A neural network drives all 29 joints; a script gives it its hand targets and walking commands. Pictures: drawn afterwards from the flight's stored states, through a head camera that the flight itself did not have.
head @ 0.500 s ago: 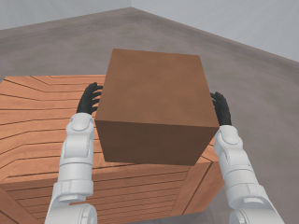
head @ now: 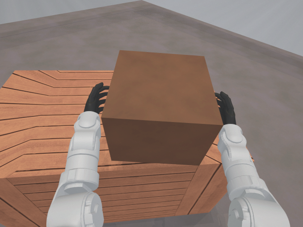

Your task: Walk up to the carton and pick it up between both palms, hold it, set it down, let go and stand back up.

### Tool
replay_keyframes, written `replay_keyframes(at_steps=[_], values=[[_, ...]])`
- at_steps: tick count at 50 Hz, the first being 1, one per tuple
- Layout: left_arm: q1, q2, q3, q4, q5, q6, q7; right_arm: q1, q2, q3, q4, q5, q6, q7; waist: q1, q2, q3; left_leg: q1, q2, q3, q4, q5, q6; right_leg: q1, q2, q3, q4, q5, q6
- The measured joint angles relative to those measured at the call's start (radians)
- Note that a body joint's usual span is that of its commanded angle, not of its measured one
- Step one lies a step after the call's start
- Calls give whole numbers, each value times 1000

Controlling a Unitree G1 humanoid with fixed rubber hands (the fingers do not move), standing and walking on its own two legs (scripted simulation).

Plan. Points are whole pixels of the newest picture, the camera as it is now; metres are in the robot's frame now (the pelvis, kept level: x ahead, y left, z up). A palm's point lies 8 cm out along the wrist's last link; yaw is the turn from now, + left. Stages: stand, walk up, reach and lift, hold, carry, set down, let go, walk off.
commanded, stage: set down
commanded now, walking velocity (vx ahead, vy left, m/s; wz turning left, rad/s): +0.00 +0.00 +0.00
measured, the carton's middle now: (158, 107) +0.46 +0.03 +0.09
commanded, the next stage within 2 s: none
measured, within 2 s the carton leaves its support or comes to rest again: rests again in 1.88 s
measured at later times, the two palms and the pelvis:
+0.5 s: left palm (97, 113) +0.40 +0.21 +0.10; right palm (222, 120) +0.42 -0.15 +0.10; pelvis +0.01 +0.00 +0.00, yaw -1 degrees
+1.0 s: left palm (97, 114) +0.42 +0.22 +0.07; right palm (216, 120) +0.44 -0.15 +0.08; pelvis +0.02 +0.00 +0.00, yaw -1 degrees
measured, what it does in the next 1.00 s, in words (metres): stands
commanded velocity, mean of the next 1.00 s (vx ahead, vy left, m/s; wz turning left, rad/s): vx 0.00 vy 0.00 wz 0.00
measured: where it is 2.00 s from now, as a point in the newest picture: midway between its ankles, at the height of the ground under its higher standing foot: outside the picture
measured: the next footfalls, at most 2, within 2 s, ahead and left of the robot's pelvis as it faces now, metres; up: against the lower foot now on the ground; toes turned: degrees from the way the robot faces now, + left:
none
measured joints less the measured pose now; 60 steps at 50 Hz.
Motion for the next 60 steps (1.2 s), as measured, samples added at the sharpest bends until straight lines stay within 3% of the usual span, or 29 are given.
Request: replay_keyframes(at_steps=[11,60], values=[[-48,2,18,125,-4,-80,14,-34,-5,-67,68,-50,-46,14,17,4,-9,-20,5,18,-8,0,1,-25,1,6,-7,4,1],[-146,40,101,410,-6,-296,16,-108,22,-229,165,-214,-135,21,58,17,-65,-201,18,69,7,-5,5,-215,-3,-5,21,-6,0]])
